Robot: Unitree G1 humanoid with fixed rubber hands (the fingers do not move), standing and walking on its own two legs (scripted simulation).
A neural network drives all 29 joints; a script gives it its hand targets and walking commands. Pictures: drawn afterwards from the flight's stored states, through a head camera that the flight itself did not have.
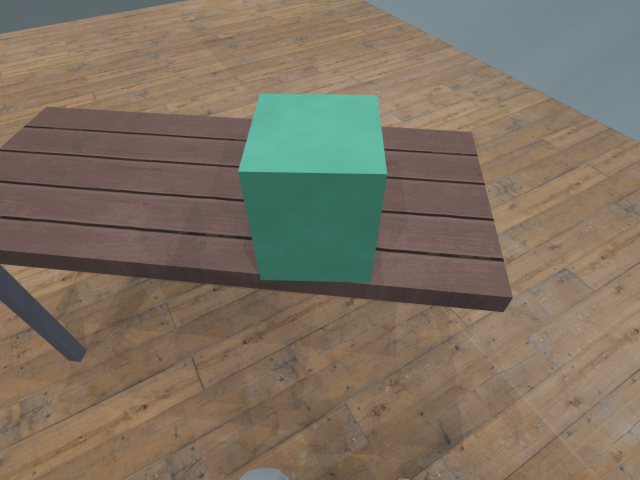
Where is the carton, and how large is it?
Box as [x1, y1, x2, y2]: [238, 94, 386, 282]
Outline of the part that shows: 260,94 238,170 260,279 370,282 386,178 386,168 377,95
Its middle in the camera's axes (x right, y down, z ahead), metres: -0.01 -0.08 +0.68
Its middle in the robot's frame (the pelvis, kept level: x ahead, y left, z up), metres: +0.58 +0.03 +0.02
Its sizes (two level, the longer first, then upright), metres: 0.210 0.200 0.250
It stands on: a table, 0.62 m high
